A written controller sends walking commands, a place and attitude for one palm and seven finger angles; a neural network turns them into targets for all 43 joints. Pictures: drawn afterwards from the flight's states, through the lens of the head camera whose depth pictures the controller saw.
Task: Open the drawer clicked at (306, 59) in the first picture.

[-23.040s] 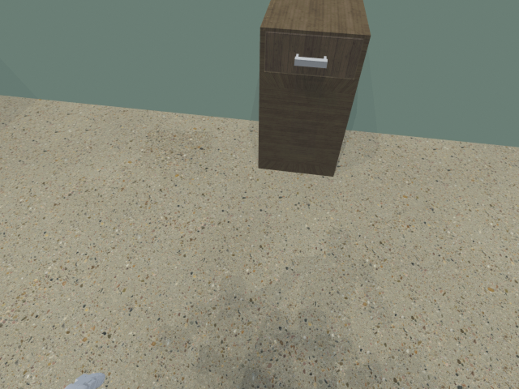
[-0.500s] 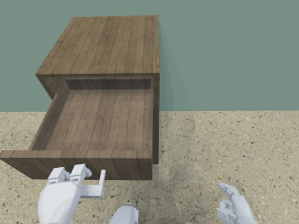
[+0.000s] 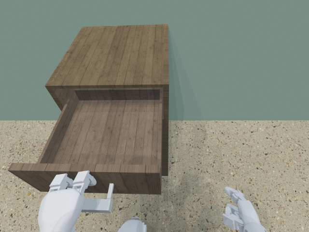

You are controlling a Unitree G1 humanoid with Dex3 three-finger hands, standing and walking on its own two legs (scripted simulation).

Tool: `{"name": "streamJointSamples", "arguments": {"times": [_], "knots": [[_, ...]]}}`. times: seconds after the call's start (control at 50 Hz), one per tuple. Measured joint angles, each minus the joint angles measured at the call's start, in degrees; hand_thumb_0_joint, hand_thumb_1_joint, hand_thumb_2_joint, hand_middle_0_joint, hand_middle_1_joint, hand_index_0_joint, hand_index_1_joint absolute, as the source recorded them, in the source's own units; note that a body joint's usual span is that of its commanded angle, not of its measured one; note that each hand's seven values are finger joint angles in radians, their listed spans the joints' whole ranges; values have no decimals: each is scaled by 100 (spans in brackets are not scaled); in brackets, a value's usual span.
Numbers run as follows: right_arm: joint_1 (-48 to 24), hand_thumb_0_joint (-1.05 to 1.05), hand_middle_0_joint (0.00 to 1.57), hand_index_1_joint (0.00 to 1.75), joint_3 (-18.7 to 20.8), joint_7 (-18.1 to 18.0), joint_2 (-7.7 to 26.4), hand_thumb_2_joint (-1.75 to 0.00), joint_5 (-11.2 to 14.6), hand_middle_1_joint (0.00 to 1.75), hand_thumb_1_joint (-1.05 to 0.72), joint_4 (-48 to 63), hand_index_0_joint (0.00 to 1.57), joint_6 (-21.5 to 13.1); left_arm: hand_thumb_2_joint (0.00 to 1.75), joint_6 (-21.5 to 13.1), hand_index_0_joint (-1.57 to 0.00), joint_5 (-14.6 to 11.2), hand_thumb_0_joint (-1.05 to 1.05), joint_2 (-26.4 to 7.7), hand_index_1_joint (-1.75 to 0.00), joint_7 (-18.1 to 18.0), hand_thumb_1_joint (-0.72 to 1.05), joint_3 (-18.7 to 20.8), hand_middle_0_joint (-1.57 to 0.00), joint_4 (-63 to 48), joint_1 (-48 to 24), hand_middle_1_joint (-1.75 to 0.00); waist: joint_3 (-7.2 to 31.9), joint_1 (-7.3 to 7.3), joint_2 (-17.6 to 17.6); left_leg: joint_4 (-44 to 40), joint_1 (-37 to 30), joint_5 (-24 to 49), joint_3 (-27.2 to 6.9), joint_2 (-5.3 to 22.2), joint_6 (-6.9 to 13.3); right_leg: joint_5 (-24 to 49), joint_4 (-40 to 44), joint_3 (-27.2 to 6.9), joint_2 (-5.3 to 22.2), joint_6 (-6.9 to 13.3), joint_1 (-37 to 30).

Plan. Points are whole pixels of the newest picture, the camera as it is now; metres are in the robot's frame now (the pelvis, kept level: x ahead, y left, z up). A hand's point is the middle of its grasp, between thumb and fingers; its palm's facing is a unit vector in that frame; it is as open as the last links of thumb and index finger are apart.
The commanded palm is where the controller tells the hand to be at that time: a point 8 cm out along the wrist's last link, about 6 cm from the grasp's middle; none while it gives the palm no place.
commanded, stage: lift the hand off the handle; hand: left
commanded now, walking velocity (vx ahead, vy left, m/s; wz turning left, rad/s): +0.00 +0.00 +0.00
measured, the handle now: (88, 196) +0.21 +0.21 -0.03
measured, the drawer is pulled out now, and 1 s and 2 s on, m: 0.30 0.30 0.30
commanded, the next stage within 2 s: draw the hand back to the body in 1.44 s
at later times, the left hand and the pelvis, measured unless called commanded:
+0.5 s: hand (69, 206) +0.17 +0.21 +0.03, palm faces -0.01 -0.15 -0.99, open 13.6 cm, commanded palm +0.15 +0.21 +0.11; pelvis +0.01 +0.00 +0.01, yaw +0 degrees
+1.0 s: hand (64, 201) +0.17 +0.21 +0.08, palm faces +0.04 -0.17 -0.98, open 13.8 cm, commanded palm +0.14 +0.21 +0.14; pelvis +0.01 +0.00 +0.03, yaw +0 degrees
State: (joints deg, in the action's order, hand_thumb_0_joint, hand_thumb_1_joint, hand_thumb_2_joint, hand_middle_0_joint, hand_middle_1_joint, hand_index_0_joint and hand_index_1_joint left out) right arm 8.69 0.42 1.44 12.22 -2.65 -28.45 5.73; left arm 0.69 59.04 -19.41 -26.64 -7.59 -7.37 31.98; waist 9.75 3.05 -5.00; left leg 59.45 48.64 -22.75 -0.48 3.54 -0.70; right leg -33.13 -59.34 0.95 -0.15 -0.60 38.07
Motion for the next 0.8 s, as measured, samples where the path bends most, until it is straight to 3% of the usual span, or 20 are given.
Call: {"name": "streamJointSamples", "arguments": {"times": [0.8], "knots": [[81,2,20,30,46,80,57,-90,102,30,-91,-36,20,-52,30,-106,-33,-372,0,-279,-121,577,-49,365,-33,-981,409,-121,-120,64,-69,-711,-893,188,73,0,-25,251,738,-51,-1,15,-851]]}}
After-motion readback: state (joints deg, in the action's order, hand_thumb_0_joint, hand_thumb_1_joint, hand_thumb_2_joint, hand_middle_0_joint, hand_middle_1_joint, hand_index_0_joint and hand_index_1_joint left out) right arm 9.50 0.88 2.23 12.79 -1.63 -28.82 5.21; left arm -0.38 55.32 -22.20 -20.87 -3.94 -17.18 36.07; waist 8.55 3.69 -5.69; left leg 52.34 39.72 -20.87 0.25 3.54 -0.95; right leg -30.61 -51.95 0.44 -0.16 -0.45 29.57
